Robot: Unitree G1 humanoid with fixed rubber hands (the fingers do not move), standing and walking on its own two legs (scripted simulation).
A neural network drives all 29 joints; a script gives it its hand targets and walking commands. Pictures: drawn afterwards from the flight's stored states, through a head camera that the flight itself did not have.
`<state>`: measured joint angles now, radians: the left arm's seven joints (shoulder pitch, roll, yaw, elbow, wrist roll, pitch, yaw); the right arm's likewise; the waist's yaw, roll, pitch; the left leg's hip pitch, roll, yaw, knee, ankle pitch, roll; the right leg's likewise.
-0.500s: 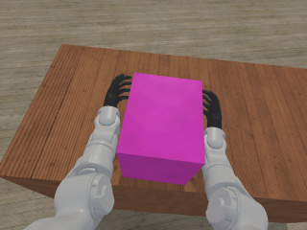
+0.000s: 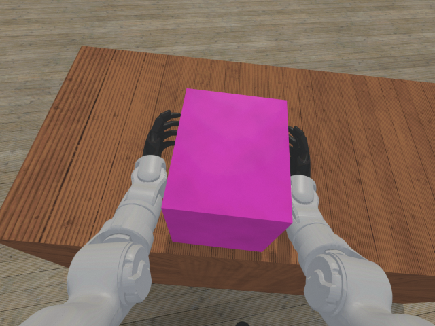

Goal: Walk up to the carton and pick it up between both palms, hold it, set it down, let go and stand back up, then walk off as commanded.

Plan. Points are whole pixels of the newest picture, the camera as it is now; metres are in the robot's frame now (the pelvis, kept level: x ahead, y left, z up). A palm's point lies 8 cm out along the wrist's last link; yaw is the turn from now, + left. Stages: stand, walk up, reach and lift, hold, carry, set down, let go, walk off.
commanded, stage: set down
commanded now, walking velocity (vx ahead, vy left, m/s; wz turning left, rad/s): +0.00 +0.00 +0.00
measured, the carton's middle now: (226, 175) +0.39 +0.00 +0.00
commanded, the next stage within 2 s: none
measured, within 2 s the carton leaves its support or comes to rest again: neither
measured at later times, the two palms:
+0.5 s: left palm (149, 169) +0.38 +0.14 +0.03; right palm (305, 197) +0.34 -0.15 +0.01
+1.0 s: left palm (135, 211) +0.31 +0.15 +0.02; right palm (331, 233) +0.28 -0.17 +0.02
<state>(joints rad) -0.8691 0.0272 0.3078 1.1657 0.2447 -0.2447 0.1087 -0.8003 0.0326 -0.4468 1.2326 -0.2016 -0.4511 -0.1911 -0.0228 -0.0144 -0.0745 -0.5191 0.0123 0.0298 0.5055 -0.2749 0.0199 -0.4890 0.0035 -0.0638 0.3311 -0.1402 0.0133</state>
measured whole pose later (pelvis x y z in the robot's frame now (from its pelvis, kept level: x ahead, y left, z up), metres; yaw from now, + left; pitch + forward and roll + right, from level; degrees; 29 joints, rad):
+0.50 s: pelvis -0.04 +0.00 -0.01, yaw +0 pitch +16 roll -3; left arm -0.86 0.06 0.16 1.20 0.11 -0.26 0.12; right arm -0.73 -0.01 -0.27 1.22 -0.03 -0.45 -0.20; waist -0.02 0.00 -0.12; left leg -0.60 0.02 0.03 0.59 -0.27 0.02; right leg -0.57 0.00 -0.06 0.40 -0.11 0.01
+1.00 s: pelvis -0.08 -0.02 -0.01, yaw +0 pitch +10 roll -2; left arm -0.67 0.12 0.13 1.11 0.00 -0.26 0.02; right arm -0.49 -0.01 -0.10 0.90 0.09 -0.29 -0.25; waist -0.02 0.00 -0.12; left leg -0.55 0.02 0.03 0.61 -0.24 0.02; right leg -0.55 0.00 -0.06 0.49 -0.12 0.01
